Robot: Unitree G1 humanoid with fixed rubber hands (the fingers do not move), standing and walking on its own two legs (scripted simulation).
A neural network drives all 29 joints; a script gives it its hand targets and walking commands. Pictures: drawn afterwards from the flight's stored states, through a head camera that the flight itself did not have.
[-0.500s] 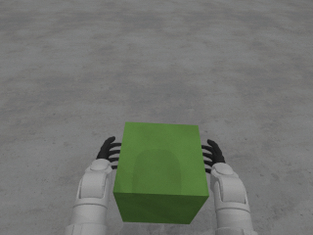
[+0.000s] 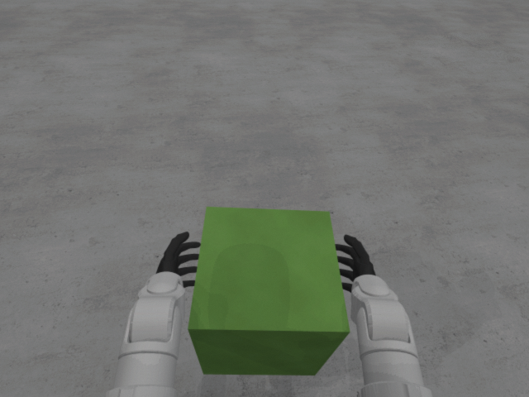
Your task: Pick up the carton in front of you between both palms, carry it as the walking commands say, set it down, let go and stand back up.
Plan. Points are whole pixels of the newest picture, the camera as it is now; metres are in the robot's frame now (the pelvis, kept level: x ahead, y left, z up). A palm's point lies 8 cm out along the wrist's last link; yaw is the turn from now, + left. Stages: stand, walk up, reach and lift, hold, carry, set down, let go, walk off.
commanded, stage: hold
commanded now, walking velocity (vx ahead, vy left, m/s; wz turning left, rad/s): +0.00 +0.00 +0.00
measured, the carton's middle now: (263, 296) +0.31 +0.01 -0.06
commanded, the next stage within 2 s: set down in 0.04 s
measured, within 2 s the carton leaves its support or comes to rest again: neither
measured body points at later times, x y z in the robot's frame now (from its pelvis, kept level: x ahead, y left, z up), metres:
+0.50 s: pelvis -0.03 +0.05 -0.03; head +0.11 +0.05 +0.40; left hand +0.36 +0.16 -0.08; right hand +0.34 -0.14 -0.07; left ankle +0.08 +0.15 -0.74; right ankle -0.05 -0.09 -0.74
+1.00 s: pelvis -0.05 +0.04 -0.16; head +0.20 +0.05 +0.22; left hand +0.42 +0.17 -0.25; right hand +0.40 -0.13 -0.23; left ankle +0.08 +0.15 -0.74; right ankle -0.05 -0.09 -0.74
